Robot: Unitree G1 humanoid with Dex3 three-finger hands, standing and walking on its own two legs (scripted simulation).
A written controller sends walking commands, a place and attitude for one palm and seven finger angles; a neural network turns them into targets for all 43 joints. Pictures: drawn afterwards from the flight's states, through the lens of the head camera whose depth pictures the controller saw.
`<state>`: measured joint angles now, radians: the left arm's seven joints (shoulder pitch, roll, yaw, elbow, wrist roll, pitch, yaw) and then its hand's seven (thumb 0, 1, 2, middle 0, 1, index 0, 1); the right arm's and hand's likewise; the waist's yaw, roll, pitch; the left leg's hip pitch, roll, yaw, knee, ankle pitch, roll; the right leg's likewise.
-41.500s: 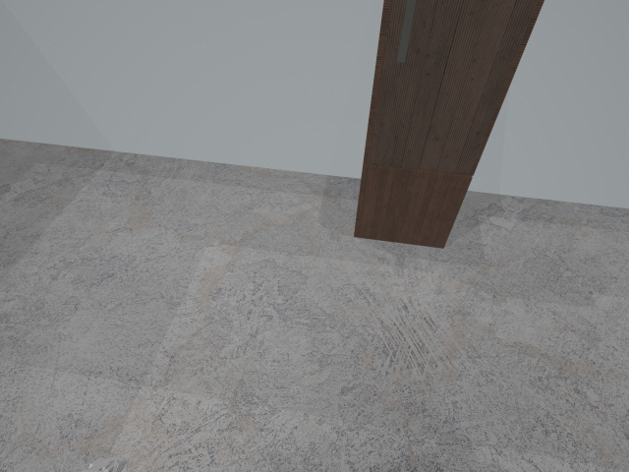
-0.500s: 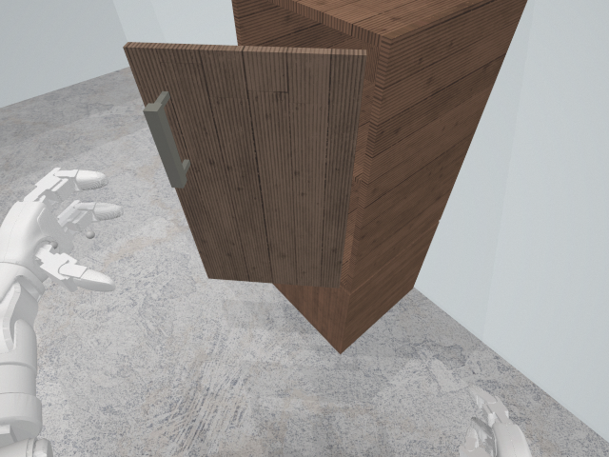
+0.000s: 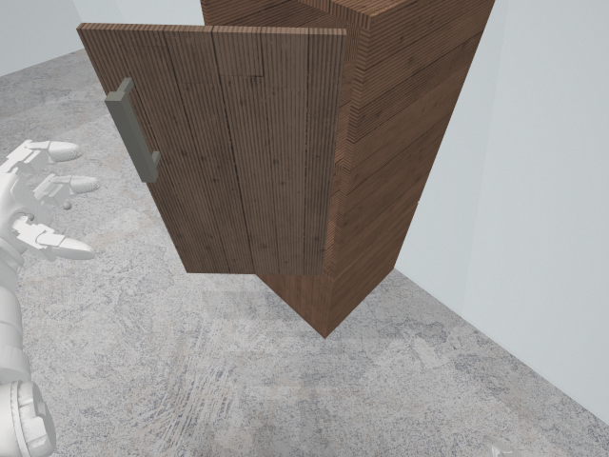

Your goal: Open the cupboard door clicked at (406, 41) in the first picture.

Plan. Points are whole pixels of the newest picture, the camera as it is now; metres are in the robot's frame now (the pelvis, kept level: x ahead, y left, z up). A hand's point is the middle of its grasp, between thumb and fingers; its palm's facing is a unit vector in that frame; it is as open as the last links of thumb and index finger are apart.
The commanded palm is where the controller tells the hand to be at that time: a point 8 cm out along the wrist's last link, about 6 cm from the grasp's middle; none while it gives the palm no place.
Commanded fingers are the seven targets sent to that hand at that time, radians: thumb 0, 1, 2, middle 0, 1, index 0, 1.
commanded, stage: move the hooked fingers beside the handle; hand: left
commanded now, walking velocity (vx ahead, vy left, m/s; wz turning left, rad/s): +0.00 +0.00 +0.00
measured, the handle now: (138, 132) +0.54 +0.27 +0.12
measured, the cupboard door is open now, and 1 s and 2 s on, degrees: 44 44 44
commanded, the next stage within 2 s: slide the fingers in behind the handle in 1.64 s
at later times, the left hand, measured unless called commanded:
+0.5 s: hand (80, 168) +0.44 +0.31 +0.14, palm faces +0.01 -1.00 -0.01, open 14.0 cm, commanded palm +0.42 +0.36 +0.13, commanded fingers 0.00 -0.50 0.30 -0.30 -1.20 -0.30 -1.20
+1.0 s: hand (87, 145) +0.49 +0.32 +0.13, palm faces +0.02 -1.00 +0.00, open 14.0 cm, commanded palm +0.47 +0.37 +0.12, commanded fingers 0.00 -0.50 0.30 -0.30 -1.20 -0.30 -1.20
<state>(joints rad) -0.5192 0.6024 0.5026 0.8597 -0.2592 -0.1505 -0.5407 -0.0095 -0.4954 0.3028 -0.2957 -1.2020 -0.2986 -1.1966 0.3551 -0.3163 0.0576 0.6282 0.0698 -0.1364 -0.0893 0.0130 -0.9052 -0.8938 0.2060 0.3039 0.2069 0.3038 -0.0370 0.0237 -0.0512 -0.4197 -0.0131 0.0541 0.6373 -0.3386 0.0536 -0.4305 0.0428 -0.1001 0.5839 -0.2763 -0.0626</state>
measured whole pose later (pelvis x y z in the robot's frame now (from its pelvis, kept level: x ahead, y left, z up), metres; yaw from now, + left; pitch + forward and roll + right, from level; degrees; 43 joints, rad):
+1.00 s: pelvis +0.01 +0.03 -0.01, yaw -1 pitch +16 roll -3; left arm -0.95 0.84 0.52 1.30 -0.13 -0.25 -0.56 -0.01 -0.49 0.30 -0.30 -1.20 -0.30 -1.20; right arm 0.43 -0.32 0.07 0.62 0.03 0.05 -0.07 0.01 -0.90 -0.89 0.21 0.30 0.21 0.30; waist -0.16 0.01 -0.07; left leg -0.64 -0.01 0.06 0.73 -0.38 0.08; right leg -0.63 0.04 -0.09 0.63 -0.28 -0.03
